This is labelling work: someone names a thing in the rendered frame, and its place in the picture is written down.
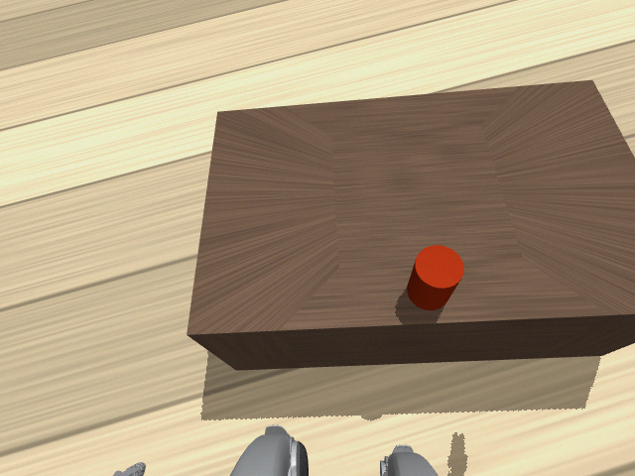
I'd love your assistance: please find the can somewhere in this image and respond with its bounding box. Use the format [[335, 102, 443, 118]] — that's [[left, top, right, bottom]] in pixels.
[[407, 245, 464, 310]]

